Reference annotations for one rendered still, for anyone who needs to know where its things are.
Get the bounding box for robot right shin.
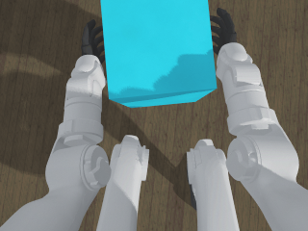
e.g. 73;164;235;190
192;139;228;200

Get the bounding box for robot left forearm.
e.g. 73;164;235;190
45;54;107;181

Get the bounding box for robot right upper arm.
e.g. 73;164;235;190
225;135;308;231

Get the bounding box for robot right hand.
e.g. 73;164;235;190
209;8;237;55

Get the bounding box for robot left hand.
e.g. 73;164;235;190
81;19;106;64

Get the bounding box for carton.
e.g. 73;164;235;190
100;0;218;108

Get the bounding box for robot left upper arm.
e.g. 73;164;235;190
0;143;112;231

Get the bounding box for robot right thigh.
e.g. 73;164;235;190
187;145;240;231

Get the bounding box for robot right forearm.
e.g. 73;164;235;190
216;42;299;161

